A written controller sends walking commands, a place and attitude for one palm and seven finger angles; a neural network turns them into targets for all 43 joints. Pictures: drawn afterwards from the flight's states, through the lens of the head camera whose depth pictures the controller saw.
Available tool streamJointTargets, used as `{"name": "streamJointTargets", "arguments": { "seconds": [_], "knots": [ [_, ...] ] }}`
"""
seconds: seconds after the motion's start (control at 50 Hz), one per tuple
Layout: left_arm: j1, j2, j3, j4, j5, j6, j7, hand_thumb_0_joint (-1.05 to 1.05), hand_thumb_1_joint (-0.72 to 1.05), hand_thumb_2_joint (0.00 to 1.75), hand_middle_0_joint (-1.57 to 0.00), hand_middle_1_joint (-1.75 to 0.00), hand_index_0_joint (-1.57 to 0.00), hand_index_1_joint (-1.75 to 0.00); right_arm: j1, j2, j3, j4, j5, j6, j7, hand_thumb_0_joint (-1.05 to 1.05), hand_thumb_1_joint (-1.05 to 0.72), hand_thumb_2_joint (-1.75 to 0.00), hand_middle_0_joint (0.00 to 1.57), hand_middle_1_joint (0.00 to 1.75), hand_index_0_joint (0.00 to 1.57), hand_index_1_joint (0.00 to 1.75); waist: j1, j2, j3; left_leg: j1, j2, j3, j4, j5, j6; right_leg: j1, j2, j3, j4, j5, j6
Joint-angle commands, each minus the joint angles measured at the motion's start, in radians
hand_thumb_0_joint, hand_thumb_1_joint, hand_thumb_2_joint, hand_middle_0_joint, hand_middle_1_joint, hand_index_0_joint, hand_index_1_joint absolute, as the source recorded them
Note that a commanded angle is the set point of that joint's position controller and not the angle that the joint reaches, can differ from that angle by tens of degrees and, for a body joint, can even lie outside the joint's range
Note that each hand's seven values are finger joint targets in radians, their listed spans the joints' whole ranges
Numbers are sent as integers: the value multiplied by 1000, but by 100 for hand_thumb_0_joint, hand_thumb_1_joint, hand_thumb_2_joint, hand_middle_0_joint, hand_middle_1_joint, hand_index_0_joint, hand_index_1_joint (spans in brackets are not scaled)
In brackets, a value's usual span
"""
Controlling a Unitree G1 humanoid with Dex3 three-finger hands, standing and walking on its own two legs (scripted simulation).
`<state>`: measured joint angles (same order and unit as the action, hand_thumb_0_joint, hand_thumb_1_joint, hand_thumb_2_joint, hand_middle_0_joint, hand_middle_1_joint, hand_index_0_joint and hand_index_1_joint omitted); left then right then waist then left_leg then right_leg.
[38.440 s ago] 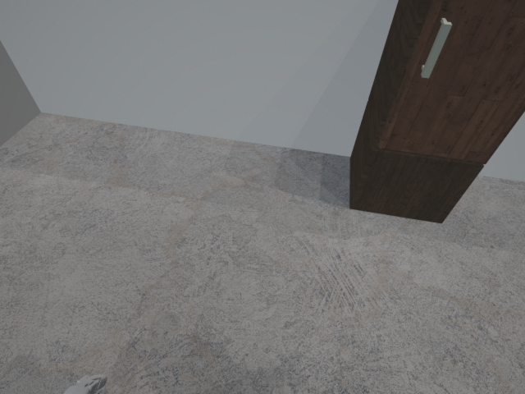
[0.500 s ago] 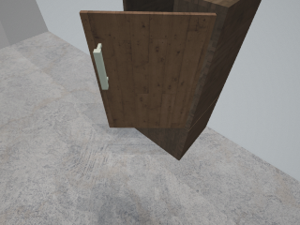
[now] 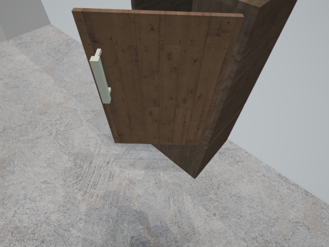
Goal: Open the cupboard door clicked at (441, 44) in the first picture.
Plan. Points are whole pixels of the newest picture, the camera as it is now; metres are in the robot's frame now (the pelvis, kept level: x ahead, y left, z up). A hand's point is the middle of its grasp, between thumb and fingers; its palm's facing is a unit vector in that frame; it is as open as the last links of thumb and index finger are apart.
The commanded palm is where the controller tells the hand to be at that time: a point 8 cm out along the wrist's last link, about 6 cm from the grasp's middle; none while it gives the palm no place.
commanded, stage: come to a stop and stand still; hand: left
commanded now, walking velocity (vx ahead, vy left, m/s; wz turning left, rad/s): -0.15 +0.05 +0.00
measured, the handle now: (103, 77) +0.55 +0.22 +0.08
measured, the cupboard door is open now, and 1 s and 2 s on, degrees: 41 41 41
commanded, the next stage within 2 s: look again from close up in 0.94 s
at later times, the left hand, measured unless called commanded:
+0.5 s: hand out of the picture +0.01 +0.20 -0.17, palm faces +0.10 -0.97 -0.20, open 7.4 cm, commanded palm none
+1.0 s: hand out of the picture -0.07 +0.15 -0.17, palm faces +0.07 -0.99 -0.15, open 7.4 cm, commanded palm none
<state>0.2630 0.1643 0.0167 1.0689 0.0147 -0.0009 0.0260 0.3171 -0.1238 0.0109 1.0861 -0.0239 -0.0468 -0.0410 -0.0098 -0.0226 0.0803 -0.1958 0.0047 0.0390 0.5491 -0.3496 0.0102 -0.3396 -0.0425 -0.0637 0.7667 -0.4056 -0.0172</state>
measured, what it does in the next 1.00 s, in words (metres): steps on the spot: right foot, then left foot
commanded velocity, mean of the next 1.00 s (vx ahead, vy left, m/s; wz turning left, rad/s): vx -0.02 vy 0.03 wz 0.00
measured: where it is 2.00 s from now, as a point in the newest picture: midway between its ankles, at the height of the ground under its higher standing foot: outside the picture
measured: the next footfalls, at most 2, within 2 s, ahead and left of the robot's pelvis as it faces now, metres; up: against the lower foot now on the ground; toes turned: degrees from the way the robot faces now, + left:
right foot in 0.04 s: +0.06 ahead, -0.12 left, +0.00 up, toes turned -4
left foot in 0.34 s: +0.02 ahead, +0.11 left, +0.00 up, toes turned +6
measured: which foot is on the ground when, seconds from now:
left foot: down 0.00-0.06, up 0.08-0.32, down 0.34-1.00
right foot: up 0.00-0.02, down 0.04-0.34, up 0.36-0.56, down 0.58-1.00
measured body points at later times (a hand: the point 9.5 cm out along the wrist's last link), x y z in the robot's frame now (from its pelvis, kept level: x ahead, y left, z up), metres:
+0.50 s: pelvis -0.03 +0.01 +0.00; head -0.01 +0.02 +0.45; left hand +0.01 +0.25 -0.16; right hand +0.05 -0.22 -0.14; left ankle -0.02 +0.11 -0.73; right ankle -0.04 -0.11 -0.70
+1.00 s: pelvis -0.05 -0.01 +0.01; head -0.05 +0.01 +0.46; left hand -0.07 +0.21 -0.16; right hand -0.06 -0.23 -0.15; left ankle -0.02 +0.11 -0.73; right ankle -0.05 -0.11 -0.73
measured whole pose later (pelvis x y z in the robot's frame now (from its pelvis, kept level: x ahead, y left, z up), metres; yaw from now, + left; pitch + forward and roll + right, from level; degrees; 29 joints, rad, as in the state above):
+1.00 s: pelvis -0.05 -0.01 +0.01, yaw +2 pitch -1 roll +0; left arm 0.30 0.14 -0.01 1.10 0.02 0.00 0.02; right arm 0.30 -0.14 0.00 1.13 -0.02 0.00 -0.02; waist 0.01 -0.03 0.03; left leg -0.24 0.02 0.07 0.42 -0.17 0.01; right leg -0.17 0.00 -0.05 0.45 -0.25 -0.02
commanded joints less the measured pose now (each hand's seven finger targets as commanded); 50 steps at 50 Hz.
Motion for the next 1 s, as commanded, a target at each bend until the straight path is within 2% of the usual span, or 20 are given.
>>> {"name": "streamJointTargets", "arguments": {
  "seconds": [0.0, 0.02, 0.04, 0.1, 0.14, 0.22, 0.28, 0.3, 0.32, 0.34, 0.36, 0.38, 0.42, 0.48, 0.52, 0.56, 0.58, 0.62, 0.74, 0.98],
  "knots": [
    [175, 120, 28, -20, 3, -30, 11, 0, 90, 90, -20, -30, -20, -30, 14, -145, -46, -48, 23, 3, -6, 0, -90, -90, 20, 30, 20, 30, 60, -33, -134, -104, 90, -58, 5, 362, 29, 272, -108, 118, -270, 633, -12],
    [166, 161, 33, -28, 4, -33, 14, 0, 90, 90, -20, -30, -20, -30, 44, -113, -46, -51, 24, 14, -1, 0, -90, -90, 20, 30, 20, 30, 41, -142, -162, -145, 22, -20, 64, 89, -5, 280, -252, 258, -258, 854, -93],
    [139, 184, 34, -44, 1, -29, 14, 0, 90, 90, -20, -30, -20, -30, 72, -89, -50, -44, 24, 29, -1, 0, -90, -90, 20, 30, 20, 30, 29, -136, -170, -120, -1, 0, 129, -90, -14, 249, -330, 260, -293, 955, -157],
    [88, 161, 38, -65, 12, -24, 25, 0, 90, 90, -20, -30, -20, -30, -8, -69, -52, -56, 17, 52, 0, 0, -90, -90, 20, 30, 20, 30, 55, -242, -105, -226, 13, -26, 378, -245, -20, 227, -329, 260, -311, 1073, -209],
    [59, 159, 45, -83, 16, -15, 31, 0, 90, 90, -20, -30, -20, -30, -32, -69, -58, -66, 20, 53, 5, 0, -90, -90, 20, 30, 20, 30, 54, -180, -101, -259, 11, -20, 378, -240, -27, 257, -315, 219, -300, 1080, -214],
    [9, 194, 59, -120, 18, -1, 28, 0, 90, 90, -20, -30, -20, -30, -24, -64, -58, -84, 18, 59, 18, 0, -90, -90, 20, 30, 20, 30, 30, -141, -137, -152, -4, 24, 198, -102, -40, 178, -270, 185, -297, 821, -178],
    [-48, 178, 59, -141, 6, 12, 22, 0, 90, 90, -20, -30, -20, -30, 67, -67, -56, -61, 15, 49, 22, 0, -90, -90, 20, 30, 20, 30, -20, -97, -139, 78, 0, 51, -103, 161, -30, 30, -176, 115, -237, 457, -79],
    [-46, 129, 50, -156, 2, 21, 19, 0, 90, 90, -20, -30, -20, -30, 64, -118, -64, -68, 9, 42, 21, 0, -90, -90, 20, 30, 20, 30, -14, 56, -123, 102, 103, -66, -183, 241, 5, -38, -96, 62, -154, 233, -30],
    [-45, 77, 38, -173, -2, 28, 15, 0, 90, 90, -20, -30, -20, -30, 32, -183, -73, -99, -1, 37, 17, 0, -90, -90, 20, 30, 20, 30, -1, 280, -84, 29, 281, -273, -262, 408, 101, -97, -8, -12, -49, -61, 25],
    [-65, 88, 36, -180, 3, 32, 18, 0, 90, 90, -20, -30, -20, -30, -16, -188, -72, -122, -5, 42, 14, 0, -90, -90, 20, 30, 20, 30, -3, 235, -46, -72, 333, -303, -280, 432, 185, -63, -4, 29, 76, -153, 22],
    [-52, 83, 38, -175, 2, 35, 15, 0, 90, 90, -20, -30, -20, -30, -73, -183, -64, -139, -8, 39, 12, 0, -90, -90, 20, 30, 20, 30, 18, 201, -50, -133, 310, -258, -287, 346, 197, -24, -16, 54, 121, -135, 14],
    [-46, 79, 39, -151, 9, 40, 12, 0, 90, 90, -20, -30, -20, -30, -109, -162, -58, -144, -7, 33, 8, 0, -90, -90, 20, 30, 20, 30, 31, 244, -41, -151, 269, -232, -301, 300, 181, -18, -17, 64, 142, -95, 11],
    [-10, 72, 35, -126, 11, 39, 4, 0, 90, 90, -20, -30, -20, -30, -131, -158, -54, -153, -6, 35, 7, 0, -90, -90, 20, 30, 20, 30, 40, 208, -34, -150, 229, -186, -286, 269, 166, -5, -11, 59, 123, -26, 11],
    [22, 49, 20, -108, 7, 21, 0, 0, 90, 90, -20, -30, -20, -30, -101, -173, -57, -143, -4, 32, 7, 0, -90, -90, 20, 30, 20, 30, 37, 125, -76, -57, 217, -163, -243, 304, 160, 51, -8, 30, -100, -6, 25],
    [62, 63, 18, -87, 6, 5, 3, 0, 90, 90, -20, -30, -20, -30, -81, -170, -59, -129, 5, 31, 7, 0, -90, -90, 20, 30, 20, 30, 45, 62, -104, -34, 177, -140, -171, 272, 115, 137, -6, 37, -320, 131, 28],
    [65, 121, 17, -75, 10, -16, 8, 0, 90, 90, -20, -30, -20, -30, -73, -124, -50, -126, 19, 30, 13, 0, -90, -90, 20, 30, 20, 30, 19, -81, -106, -51, 80, -53, -95, 190, 31, 151, -128, 210, -418, 300, -20],
    [52, 143, 14, -75, 5, -18, 6, 0, 90, 90, -20, -30, -20, -30, -63, -115, -45, -124, 18, 32, 18, 0, -90, -90, 20, 30, 20, 30, 3, -99, -103, -24, 57, -32, -103, 149, 13, 112, -177, 224, -422, 325, -50],
    [28, 128, 10, -69, 2, -23, 6, 0, 90, 90, -20, -30, -20, -30, -57, -120, -44, -96, 12, 36, 19, 0, -90, -90, 20, 30, 20, 30, -6, -131, -117, 37, 68, -32, -110, 205, 5, 81, -122, 183, -395, 334, -40],
    [64, 99, -3, -38, 0, -13, 5, 0, 90, 90, -20, -30, -20, -30, -52, -117, -32, -46, 13, 37, 19, 0, -90, -90, 20, 30, 20, 30, 11, -6, 2, -1, 90, -61, -191, 135, 16, 34, -68, 145, -452, 83, -15],
    [108, 74, -7, 5, -4, -15, 6, 0, 90, 90, -20, -30, -20, -30, 22, -96, -21, 10, 10, 31, 14, 0, -90, -90, 20, 30, 20, 30, 17, 27, -1, -36, 90, -73, -223, 94, 12, 73, -59, 128, -453, 79, -22]
  ]
}}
